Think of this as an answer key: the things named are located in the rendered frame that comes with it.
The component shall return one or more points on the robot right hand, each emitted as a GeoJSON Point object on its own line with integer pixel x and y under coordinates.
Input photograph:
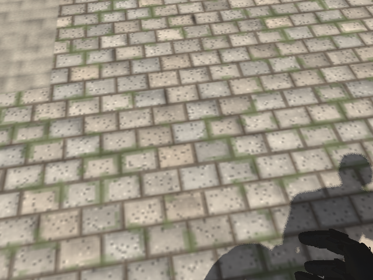
{"type": "Point", "coordinates": [358, 258]}

